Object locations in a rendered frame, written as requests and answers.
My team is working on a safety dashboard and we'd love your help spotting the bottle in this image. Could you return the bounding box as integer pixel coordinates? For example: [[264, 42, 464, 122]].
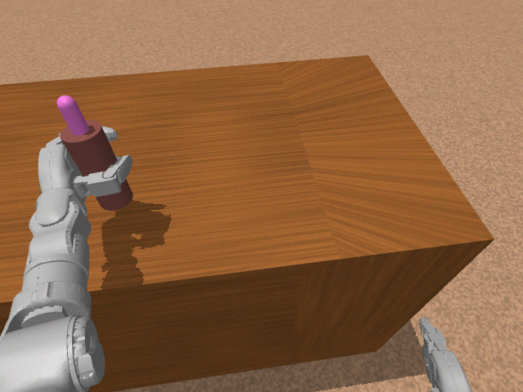
[[56, 96, 133, 211]]

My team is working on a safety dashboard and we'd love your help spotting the left robot hand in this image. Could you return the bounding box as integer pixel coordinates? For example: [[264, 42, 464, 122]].
[[38, 127, 132, 202]]

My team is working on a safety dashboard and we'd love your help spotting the left robot arm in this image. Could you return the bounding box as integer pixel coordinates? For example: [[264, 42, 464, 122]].
[[0, 188, 105, 392]]

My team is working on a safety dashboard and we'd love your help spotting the right robot hand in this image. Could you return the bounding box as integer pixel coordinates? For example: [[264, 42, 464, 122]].
[[419, 317, 472, 392]]

